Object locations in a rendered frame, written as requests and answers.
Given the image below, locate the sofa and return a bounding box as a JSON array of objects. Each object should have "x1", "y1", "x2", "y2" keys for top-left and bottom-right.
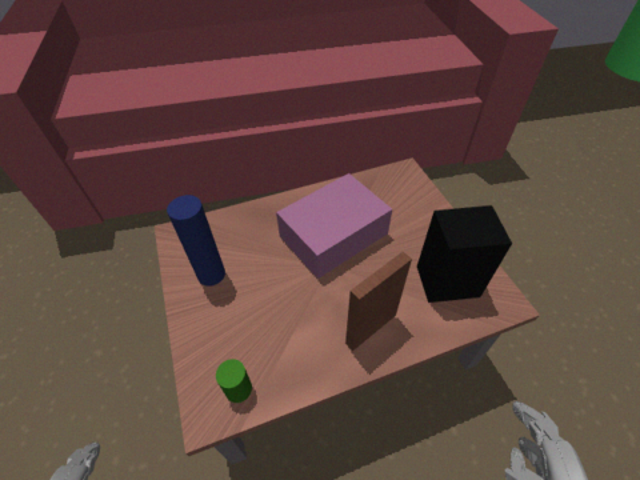
[{"x1": 0, "y1": 0, "x2": 558, "y2": 231}]

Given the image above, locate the coffee table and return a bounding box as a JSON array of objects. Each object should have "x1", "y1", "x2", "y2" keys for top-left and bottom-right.
[{"x1": 154, "y1": 158, "x2": 540, "y2": 465}]

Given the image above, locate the left robot hand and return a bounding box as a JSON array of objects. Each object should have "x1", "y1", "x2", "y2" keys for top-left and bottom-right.
[{"x1": 50, "y1": 442, "x2": 100, "y2": 480}]

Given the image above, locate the right robot hand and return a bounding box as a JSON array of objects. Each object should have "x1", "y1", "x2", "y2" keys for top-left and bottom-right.
[{"x1": 505, "y1": 401, "x2": 588, "y2": 480}]

